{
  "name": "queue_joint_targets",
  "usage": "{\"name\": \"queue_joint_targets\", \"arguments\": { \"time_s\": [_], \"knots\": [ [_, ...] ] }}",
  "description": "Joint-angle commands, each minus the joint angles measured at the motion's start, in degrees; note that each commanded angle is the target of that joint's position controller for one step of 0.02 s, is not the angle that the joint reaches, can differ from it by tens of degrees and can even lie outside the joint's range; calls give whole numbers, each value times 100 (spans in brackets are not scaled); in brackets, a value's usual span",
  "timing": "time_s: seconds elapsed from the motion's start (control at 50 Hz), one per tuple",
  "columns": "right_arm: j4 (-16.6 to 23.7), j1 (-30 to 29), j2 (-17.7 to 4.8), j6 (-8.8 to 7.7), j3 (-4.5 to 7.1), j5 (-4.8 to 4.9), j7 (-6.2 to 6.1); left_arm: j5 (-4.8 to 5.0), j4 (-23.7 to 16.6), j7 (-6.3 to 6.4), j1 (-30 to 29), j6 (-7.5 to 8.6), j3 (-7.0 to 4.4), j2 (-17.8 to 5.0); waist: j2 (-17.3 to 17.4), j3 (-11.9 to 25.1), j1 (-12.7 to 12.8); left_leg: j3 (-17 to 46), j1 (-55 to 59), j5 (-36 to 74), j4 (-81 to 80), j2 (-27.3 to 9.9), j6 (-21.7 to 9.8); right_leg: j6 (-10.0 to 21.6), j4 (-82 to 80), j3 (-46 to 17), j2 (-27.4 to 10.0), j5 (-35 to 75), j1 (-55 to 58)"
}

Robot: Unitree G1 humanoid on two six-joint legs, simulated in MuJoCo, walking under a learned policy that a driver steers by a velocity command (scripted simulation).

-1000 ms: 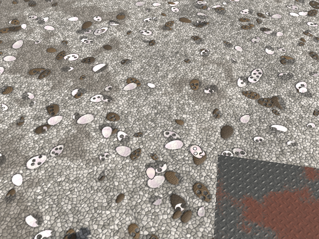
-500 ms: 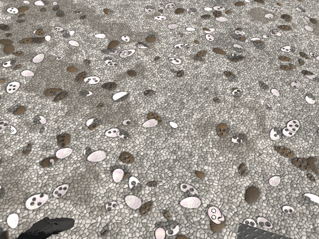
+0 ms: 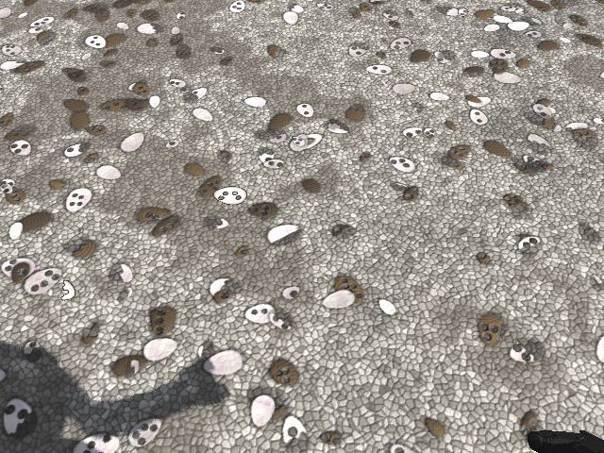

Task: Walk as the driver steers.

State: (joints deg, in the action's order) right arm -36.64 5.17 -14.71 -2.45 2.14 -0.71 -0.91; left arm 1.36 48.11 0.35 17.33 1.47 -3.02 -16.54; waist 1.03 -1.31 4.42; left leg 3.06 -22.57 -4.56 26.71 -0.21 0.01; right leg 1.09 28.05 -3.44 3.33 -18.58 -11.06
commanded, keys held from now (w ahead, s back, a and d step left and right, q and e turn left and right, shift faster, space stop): e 0.58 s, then no key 0.42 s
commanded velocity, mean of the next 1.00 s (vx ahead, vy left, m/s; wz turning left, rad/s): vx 0.03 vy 0.00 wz -0.40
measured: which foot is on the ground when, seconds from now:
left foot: down 0.00-0.38, up 0.40-0.84, down 0.86-1.00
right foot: down 0.00-0.00, up 0.02-0.36, down 0.38-1.00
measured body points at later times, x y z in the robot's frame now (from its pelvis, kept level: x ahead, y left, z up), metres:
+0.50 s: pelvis +0.01 -0.04 +0.00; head +0.04 -0.08 +0.45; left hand +0.22 +0.20 -0.08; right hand +0.08 -0.36 -0.12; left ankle +0.06 +0.11 -0.66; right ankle +0.00 -0.13 -0.73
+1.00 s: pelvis +0.03 -0.02 +0.00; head +0.05 -0.01 +0.45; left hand +0.28 +0.16 -0.11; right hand +0.05 -0.32 -0.10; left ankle +0.08 +0.10 -0.73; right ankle +0.00 -0.13 -0.73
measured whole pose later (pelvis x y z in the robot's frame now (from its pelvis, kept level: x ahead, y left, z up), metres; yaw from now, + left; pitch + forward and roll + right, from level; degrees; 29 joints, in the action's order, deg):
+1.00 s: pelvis +0.03 -0.02 +0.00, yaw -25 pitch +0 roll +0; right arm -43.6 9.5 -14.0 -1.2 2.4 -1.1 -0.1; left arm -1.1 39.8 0.7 10.2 -1.9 -2.1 -15.4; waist -2.1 -1.4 0.5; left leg 1.3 -12.5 -15.9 28.6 0.7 0.1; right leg 0.4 29.8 -7.5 3.7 -13.8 -15.3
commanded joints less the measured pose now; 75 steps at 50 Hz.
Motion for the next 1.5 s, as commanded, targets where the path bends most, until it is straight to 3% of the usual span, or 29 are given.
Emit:
{"name": "queue_joint_targets", "arguments": {
  "time_s": [0.02,0.04,0.06,0.14,0.22,0.34,0.36,0.38,0.4,0.42,0.46,0.5,0.64,0.76,0.82,0.86,0.88,0.9,1.04,1.08,1.12,1.18,1.24,1.26,1.3,1.32,1.38,1.42,1.5],
  "knots": [
    [288,909,-1325,49,442,-131,-139,-113,-540,31,317,100,14,-150,1381,1522,-390,1890,3102,4136,-45,-2372,-1461,-95,2148,-112,24,-1760,-1953],
    [234,1100,-1011,117,387,-80,-112,-34,-507,38,256,43,-98,-606,1270,1657,-616,2276,2898,3429,-293,-2548,-1801,-311,3205,-84,-114,-2307,-2323],
    [259,930,-827,127,325,-46,-94,10,-517,59,59,-54,-214,-872,854,1313,-599,1896,2597,2628,-418,-2236,-1655,-403,3817,-119,-274,-1982,-2543],
    [261,-15,-768,153,301,-64,-83,-28,-583,168,-24,-459,-245,-612,756,571,-263,575,977,1083,-966,-1527,-1280,-682,3738,135,-507,-822,-2005],
    [152,-101,-862,172,361,-45,-136,-59,-885,75,-347,-473,-171,-404,831,696,-362,32,920,1063,-972,-1569,-1325,-589,2554,337,-628,-364,-1464],
    [-68,-107,-1117,252,452,166,-119,-75,-1027,-128,-187,-482,-269,-594,753,779,-213,-243,956,371,-411,-1737,-941,-66,646,774,-433,462,-383],
    [-180,82,-975,269,427,189,-114,-108,-969,-111,-29,-481,-324,-687,527,714,-195,-478,667,-202,4,-1538,-609,115,183,691,-323,789,23],
    [-254,341,-709,292,371,89,-84,-127,-1011,-38,61,-469,-442,-1106,-604,501,-305,-1072,-168,-1208,1221,-1013,-42,482,-564,-472,-1014,1909,510],
    [76,113,-553,289,299,-105,-92,-192,-1261,31,-97,-449,-543,-1760,-2133,232,-372,-1166,-1732,-3293,2681,-70,471,1542,-927,-2566,-2456,3126,666],
    [161,-434,-777,264,375,-57,-145,-391,-1290,-11,72,-311,-492,-1582,-1476,553,71,-168,-1743,-3437,3694,-2,391,1954,-1095,-2738,-2537,2735,328],
    [-24,-160,-863,304,453,58,-203,-243,-1328,6,-539,-150,-413,-1281,-881,405,-343,100,-1805,-2375,3915,-164,237,1329,-995,-1857,-1895,2008,220],
    [-158,28,-908,324,498,-19,-251,-97,-1413,79,-864,-170,-294,-981,-875,495,-488,99,-1552,-1810,3980,-130,311,1084,-908,-1528,-1612,2294,102],
    [-153,-56,-627,251,375,77,-146,-122,-1458,208,-624,-252,-281,-946,-887,705,-324,128,-1139,-1322,2522,-7,513,1117,-752,-1574,-1421,2138,581],
    [-160,-5,-687,199,339,134,-27,-172,-1420,90,-720,-314,-239,-936,-976,529,-210,-17,-75,-1726,1437,-11,412,1257,-634,-1917,-1445,2160,99],
    [-270,297,-565,123,297,122,48,-96,-1375,74,-936,-330,-155,-772,-855,536,-473,-123,731,-890,-57,25,246,1044,-377,-1910,-1227,2326,1],
    [-262,488,-891,76,325,-51,52,-179,-1315,79,-680,-266,-78,-540,-256,694,-417,488,1770,852,-605,-708,-78,480,3,-1559,-789,1350,-528],
    [-249,253,-1208,94,373,-95,37,-229,-1299,40,-356,-198,-66,-436,731,644,6,1038,1735,1592,-467,-1246,-581,173,340,-806,-138,208,-824],
    [-238,54,-823,91,270,-90,52,-279,-1279,44,-475,-181,-67,-499,969,634,-72,1289,1235,987,-645,-1462,-993,-69,238,-562,-185,-135,-517],
    [-313,195,-695,2,155,-16,46,-223,-1152,39,-772,-264,-114,-499,277,232,-392,426,994,-627,-411,-522,-264,23,-95,-659,-327,1130,-224],
    [-373,334,-635,45,118,-6,22,-218,-1036,48,-655,-246,-80,-363,200,270,-452,385,1020,-1889,-502,-408,-312,46,-69,-498,-173,107,-313],
    [-414,524,-872,94,182,80,-25,-155,-1039,51,-632,-173,-104,-385,382,-109,-536,909,942,-3423,-803,-684,-643,98,375,-161,13,-1029,-964],
    [-509,772,-1115,52,251,154,-56,-47,-1118,11,-760,72,-100,-291,725,-615,-583,2210,876,-4067,-1468,-1672,-1269,88,1155,255,-232,-557,-1517],
    [-410,306,-985,55,206,222,14,-23,-881,-79,-139,244,-131,-244,708,-499,-173,1449,219,-3263,-1221,-1254,-1017,294,213,410,-249,-296,-199],
    [-356,158,-819,50,164,209,37,-44,-694,-92,283,268,-187,-346,550,-369,-7,1008,-156,-2795,-753,-909,-811,323,-17,235,-266,35,525],
    [-15,-112,-423,-120,48,210,42,-83,-563,-132,1169,344,-417,-1195,-1613,-149,191,-400,-1596,-2125,2136,269,-131,1298,-1508,-3086,-1937,-1180,1577],
    [23,-164,-736,-210,140,273,41,-138,-595,-145,1217,402,-346,-1016,-1476,-217,198,88,-2316,-2851,3213,187,-153,1700,-1708,-3888,-2376,-846,1773],
    [-231,118,-665,-280,155,313,164,-154,-693,-74,829,449,-231,-638,-447,-189,-53,312,-2869,-1629,3776,-368,-441,1202,-1587,-2311,-2057,8,2071],
    [-272,50,-571,-235,159,294,268,-190,-671,-52,769,401,-145,-415,-553,-191,-81,234,-2571,-1025,3482,-464,-376,924,-1762,-1374,-1743,1094,1822],
    [-116,-258,-338,-148,80,238,346,-175,-601,7,808,375,-171,-529,-449,-310,-9,55,-2393,-191,2581,-331,-56,863,-1991,-244,-1553,2054,1422]
  ]
}}
Velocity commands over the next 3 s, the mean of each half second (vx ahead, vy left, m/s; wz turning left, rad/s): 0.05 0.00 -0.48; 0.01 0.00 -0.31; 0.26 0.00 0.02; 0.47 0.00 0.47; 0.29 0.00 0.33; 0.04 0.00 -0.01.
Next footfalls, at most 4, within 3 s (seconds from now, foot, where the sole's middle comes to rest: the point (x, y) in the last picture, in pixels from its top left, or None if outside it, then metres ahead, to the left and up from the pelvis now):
0.38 right None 0.04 -0.14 -0.77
0.86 left None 0.12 0.08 -0.77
1.74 left None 0.47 -0.06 -0.77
2.22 right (457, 352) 0.73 -0.28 -0.77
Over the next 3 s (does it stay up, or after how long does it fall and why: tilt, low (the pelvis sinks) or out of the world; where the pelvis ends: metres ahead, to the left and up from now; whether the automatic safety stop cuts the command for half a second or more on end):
stays up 0.67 -0.15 -0.01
